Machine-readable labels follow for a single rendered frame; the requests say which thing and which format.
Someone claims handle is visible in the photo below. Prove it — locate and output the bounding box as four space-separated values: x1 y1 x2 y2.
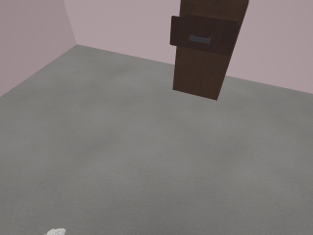
189 34 211 44

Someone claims cabinet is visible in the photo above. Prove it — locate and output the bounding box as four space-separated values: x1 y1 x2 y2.
172 0 249 101

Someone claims drawer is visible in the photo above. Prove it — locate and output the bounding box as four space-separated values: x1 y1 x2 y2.
169 14 240 56

